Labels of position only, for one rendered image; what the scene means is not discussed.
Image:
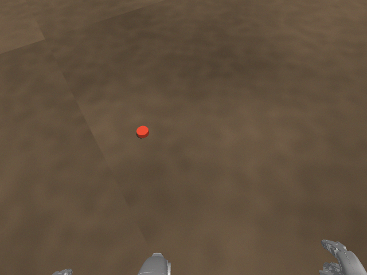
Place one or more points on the tin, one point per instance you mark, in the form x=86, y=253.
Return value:
x=142, y=131

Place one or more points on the right robot hand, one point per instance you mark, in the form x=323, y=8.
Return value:
x=349, y=264

